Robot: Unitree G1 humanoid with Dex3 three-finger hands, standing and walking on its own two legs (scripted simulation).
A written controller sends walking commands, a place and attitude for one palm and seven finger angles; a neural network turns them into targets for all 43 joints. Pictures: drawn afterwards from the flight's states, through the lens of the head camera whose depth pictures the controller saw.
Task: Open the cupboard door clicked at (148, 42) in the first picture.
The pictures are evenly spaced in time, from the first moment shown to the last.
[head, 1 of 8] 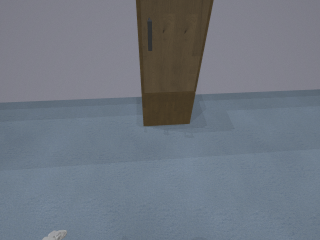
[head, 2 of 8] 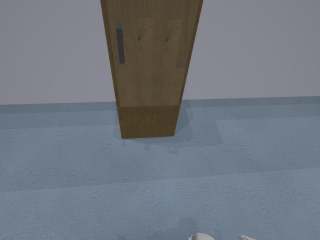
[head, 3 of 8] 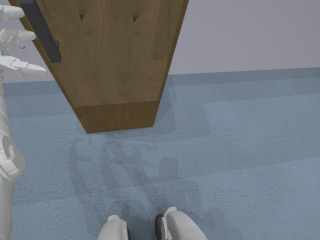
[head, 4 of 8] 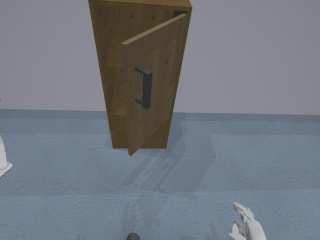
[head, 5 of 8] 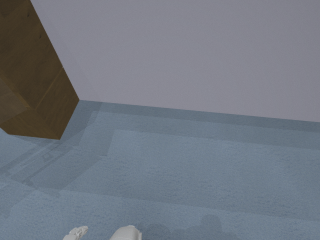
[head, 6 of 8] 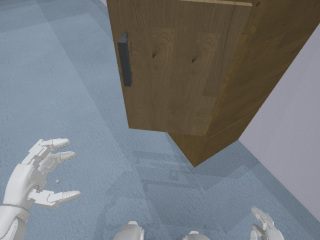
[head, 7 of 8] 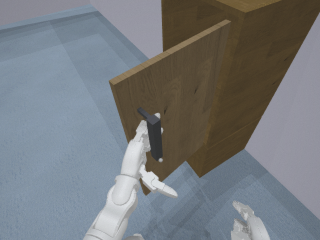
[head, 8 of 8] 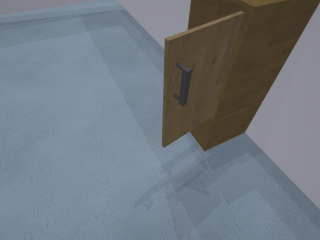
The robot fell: no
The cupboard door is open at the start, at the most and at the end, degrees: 0 101 100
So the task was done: yes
